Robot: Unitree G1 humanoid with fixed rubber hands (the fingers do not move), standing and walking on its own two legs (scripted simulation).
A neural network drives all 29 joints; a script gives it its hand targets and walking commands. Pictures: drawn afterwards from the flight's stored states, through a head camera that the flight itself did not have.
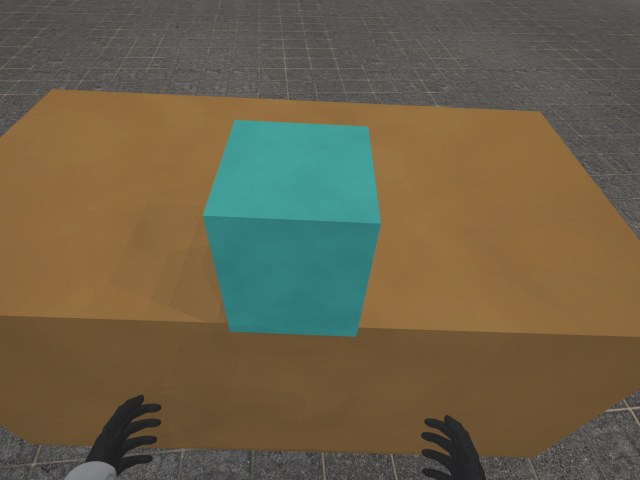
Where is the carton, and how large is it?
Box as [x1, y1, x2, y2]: [203, 120, 380, 336]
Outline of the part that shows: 234,120 203,213 203,219 230,331 355,336 380,224 367,126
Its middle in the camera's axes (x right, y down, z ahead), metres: -0.03 -0.01 +0.60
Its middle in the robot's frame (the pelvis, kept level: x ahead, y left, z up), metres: +0.47 +0.05 +0.05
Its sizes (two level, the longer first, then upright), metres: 0.210 0.200 0.250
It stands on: a pedestal, 0.69 m high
